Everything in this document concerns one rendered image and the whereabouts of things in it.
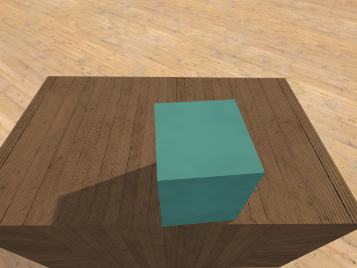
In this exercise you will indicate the carton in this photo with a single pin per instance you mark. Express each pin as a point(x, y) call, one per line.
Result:
point(207, 165)

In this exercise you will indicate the pedestal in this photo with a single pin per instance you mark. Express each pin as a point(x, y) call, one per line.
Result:
point(78, 178)

